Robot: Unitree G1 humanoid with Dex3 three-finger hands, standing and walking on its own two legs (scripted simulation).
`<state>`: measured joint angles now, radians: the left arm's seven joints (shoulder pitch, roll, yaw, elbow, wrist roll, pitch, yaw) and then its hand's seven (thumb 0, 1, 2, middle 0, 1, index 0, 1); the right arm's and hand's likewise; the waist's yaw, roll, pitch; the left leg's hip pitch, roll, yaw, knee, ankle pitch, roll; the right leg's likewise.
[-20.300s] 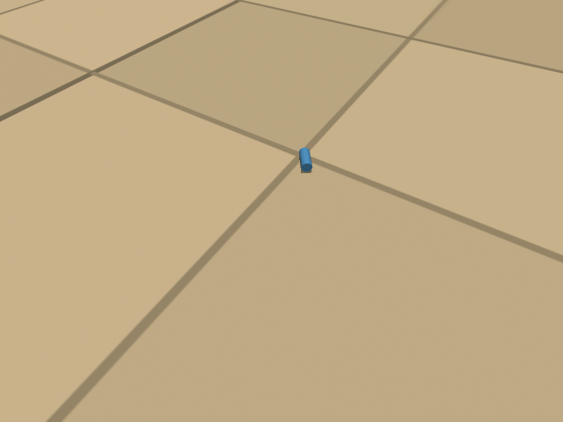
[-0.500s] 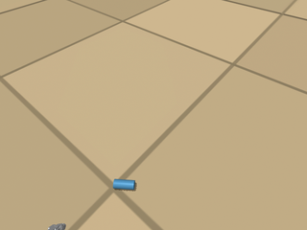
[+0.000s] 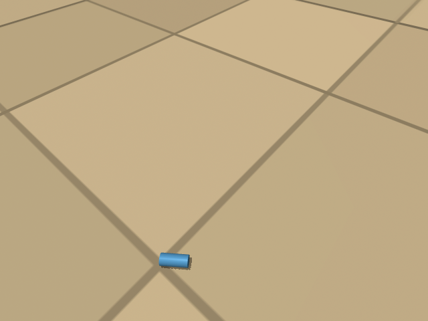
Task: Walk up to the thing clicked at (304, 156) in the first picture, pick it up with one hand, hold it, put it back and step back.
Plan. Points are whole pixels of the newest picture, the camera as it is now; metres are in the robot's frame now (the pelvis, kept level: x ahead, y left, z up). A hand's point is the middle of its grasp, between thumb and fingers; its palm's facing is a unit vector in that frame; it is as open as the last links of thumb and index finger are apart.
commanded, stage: stand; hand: left
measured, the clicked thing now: (174, 260) +0.51 +0.22 -0.75
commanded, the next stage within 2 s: walk up in 0.80 s
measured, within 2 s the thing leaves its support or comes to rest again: neither
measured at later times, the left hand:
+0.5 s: hand out of the picture +0.08 +0.25 -0.15, palm faces -0.02 -0.94 -0.35, open 7.4 cm
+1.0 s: hand out of the picture +0.07 +0.26 -0.16, palm faces +0.01 -0.93 -0.37, open 7.4 cm
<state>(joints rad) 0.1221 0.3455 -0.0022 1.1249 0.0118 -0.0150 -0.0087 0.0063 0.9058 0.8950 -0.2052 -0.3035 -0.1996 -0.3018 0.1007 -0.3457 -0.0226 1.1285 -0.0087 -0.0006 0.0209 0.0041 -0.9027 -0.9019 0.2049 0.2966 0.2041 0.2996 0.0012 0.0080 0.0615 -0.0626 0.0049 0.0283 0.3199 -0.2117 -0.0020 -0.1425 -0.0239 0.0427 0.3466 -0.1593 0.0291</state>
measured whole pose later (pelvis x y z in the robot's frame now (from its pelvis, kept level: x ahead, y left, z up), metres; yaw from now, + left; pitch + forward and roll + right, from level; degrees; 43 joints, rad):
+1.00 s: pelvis -0.03 -0.01 -0.01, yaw +1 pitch -2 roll +0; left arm 0.04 0.38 0.04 1.01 0.00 0.03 0.00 0.00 0.91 0.89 -0.21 -0.30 -0.20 -0.30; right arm 0.05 -0.39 -0.04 1.04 0.01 0.03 0.01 0.00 -0.90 -0.90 0.21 0.30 0.20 0.30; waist 0.00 0.00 0.17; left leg -0.24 0.02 0.00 0.53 -0.26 0.00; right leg -0.27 -0.01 0.02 0.48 -0.18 0.01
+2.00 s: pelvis -0.29 +0.00 -0.02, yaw +2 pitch -2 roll -1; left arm 0.12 0.39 0.08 0.80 0.03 0.10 -0.01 0.01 0.91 0.90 -0.20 -0.30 -0.20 -0.30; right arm 0.21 -0.34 -0.03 0.88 -0.04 0.01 -0.02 0.01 -0.90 -0.90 0.21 0.30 0.21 0.30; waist 0.00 -0.06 0.17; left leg -0.24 0.00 -0.04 0.60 -0.32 0.01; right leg -0.47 0.08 0.12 1.10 -0.51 -0.01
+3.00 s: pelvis -0.30 -0.01 -0.02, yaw +1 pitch -2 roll -1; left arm 0.11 0.38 0.04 1.00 0.01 -0.04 -0.01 0.01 0.91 0.90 -0.21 -0.30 -0.20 -0.30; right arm 0.15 -0.34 -0.03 0.99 -0.02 -0.03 0.01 0.00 -0.90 -0.90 0.21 0.30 0.21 0.30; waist 0.02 -0.01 0.07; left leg -0.21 0.01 -0.03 0.58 -0.33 0.00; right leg -0.15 -0.02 -0.02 0.53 -0.35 0.01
